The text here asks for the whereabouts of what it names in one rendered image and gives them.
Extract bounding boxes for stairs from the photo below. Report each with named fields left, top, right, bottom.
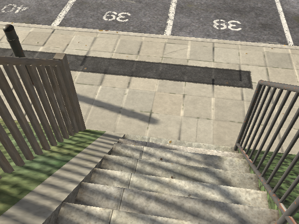
left=55, top=133, right=279, bottom=224

